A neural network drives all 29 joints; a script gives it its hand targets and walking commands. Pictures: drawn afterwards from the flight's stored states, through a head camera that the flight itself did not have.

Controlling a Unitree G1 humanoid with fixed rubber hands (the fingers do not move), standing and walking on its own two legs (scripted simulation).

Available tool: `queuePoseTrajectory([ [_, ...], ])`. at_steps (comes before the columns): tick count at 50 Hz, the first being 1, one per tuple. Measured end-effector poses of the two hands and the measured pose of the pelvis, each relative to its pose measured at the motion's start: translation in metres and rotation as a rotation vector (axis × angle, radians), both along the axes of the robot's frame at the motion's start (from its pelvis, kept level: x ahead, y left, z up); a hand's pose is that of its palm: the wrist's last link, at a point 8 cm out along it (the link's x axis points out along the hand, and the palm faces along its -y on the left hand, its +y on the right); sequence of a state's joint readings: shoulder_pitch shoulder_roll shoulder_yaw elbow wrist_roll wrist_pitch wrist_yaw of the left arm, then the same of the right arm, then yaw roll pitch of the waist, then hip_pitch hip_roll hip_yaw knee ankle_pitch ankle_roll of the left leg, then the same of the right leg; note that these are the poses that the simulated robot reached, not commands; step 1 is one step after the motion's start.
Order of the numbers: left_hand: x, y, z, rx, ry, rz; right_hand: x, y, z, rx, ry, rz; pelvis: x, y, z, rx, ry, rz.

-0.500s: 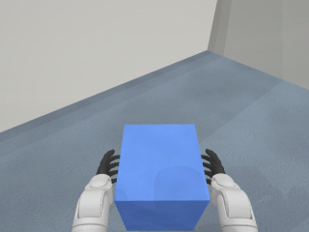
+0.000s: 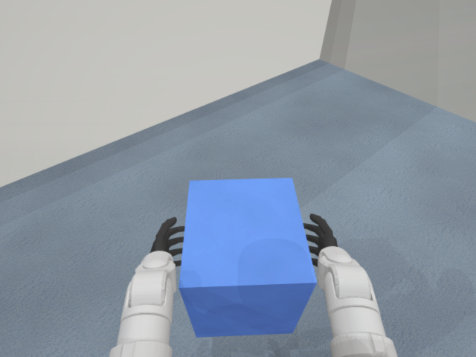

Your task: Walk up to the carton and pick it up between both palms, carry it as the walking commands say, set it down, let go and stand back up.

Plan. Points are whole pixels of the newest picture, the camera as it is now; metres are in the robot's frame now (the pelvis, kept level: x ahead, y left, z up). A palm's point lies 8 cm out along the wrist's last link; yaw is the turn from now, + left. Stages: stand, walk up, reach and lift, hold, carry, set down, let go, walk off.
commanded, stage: set down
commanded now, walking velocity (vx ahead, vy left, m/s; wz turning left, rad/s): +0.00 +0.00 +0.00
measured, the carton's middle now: (242, 259) +0.32 -0.01 -0.05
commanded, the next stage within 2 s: none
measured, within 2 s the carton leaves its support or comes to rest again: neither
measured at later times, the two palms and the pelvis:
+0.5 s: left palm (168, 265) +0.32 +0.14 -0.06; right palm (312, 261) +0.32 -0.15 -0.05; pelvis +0.00 +0.00 -0.01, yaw -1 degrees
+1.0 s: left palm (179, 267) +0.36 +0.13 -0.14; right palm (304, 266) +0.35 -0.16 -0.14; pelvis -0.03 +0.00 -0.08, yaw -1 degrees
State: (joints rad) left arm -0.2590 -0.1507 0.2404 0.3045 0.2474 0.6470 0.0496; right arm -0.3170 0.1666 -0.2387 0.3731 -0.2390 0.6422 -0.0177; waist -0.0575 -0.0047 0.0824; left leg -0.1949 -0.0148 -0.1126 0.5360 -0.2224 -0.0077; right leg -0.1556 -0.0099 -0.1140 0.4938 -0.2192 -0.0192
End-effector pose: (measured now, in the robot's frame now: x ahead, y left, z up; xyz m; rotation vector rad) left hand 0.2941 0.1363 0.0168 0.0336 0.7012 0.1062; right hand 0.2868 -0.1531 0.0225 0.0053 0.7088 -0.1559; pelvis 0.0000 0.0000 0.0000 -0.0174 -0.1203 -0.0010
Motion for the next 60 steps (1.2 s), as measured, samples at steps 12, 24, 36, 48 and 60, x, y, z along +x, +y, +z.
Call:
queuePoseTrajectory([
  [12, 0.018, 0.0, -0.027, -0.013, 0.018, 0.016, 0.021, 0.0, -0.027, 0.0, 0.017, 0.011, 0.008, -0.005, -0.001, 0.006, 0.079, -0.003],
  [24, 0.028, 0.003, -0.074, -0.014, 0.015, 0.006, 0.03, 0.003, -0.072, -0.019, 0.014, 0.009, 0.001, -0.001, -0.012, -0.001, 0.267, -0.012],
  [36, 0.04, 0.001, -0.128, -0.021, -0.005, -0.027, 0.03, 0.001, -0.125, -0.022, -0.007, -0.026, -0.022, 0.005, -0.041, -0.012, 0.443, -0.027],
  [48, 0.063, -0.001, -0.152, -0.015, -0.048, -0.009, 0.058, -0.001, -0.152, 0.006, -0.051, -0.026, -0.034, -0.002, -0.075, 0.0, 0.519, -0.022],
  [60, 0.085, -0.014, -0.201, -0.019, -0.01, -0.022, 0.076, -0.014, -0.201, 0.036, -0.015, -0.065, -0.029, -0.012, -0.107, 0.016, 0.665, -0.031],
])
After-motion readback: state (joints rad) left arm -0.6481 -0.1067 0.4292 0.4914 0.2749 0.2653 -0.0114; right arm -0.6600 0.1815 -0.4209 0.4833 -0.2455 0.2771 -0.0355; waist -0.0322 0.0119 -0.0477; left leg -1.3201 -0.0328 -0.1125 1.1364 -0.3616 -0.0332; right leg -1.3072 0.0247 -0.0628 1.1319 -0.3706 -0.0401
